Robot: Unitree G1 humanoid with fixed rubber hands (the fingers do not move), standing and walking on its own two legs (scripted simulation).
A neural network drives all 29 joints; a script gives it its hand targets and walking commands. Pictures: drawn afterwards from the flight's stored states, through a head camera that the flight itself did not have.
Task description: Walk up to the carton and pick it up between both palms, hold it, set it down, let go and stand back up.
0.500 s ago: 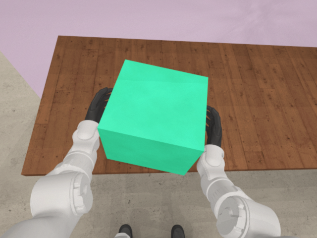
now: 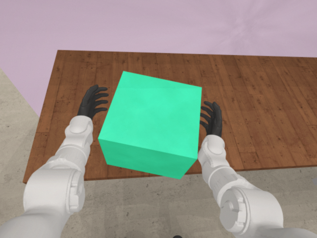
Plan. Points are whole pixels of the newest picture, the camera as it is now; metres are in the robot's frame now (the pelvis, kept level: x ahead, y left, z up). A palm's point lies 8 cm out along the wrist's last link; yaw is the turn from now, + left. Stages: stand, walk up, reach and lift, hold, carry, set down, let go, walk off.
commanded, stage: set down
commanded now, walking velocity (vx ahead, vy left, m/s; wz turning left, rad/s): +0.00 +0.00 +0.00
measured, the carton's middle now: (152, 127) +0.41 +0.00 -0.04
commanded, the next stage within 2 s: none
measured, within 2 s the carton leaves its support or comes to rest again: neither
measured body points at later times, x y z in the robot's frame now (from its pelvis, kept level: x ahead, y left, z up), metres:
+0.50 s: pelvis -0.02 +0.00 +0.00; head +0.04 +0.06 +0.44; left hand +0.45 +0.19 +0.05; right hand +0.39 -0.17 +0.05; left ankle +0.00 +0.10 -0.73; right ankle -0.01 -0.18 -0.73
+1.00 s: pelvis -0.04 +0.00 +0.00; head +0.03 +0.06 +0.44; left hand +0.43 +0.19 +0.03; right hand +0.35 -0.18 +0.03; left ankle +0.00 +0.10 -0.73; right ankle -0.01 -0.18 -0.73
